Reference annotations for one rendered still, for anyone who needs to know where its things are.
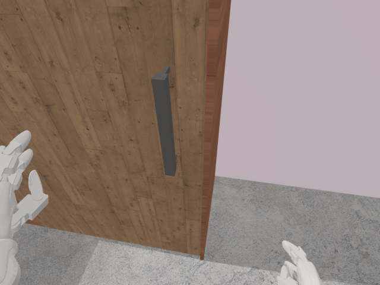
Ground robot right hand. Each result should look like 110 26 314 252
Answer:
277 240 322 285

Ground robot left hand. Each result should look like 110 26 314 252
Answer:
0 130 49 239

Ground robot left forearm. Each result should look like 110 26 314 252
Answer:
0 238 21 285

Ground handle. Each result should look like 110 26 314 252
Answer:
151 65 177 176

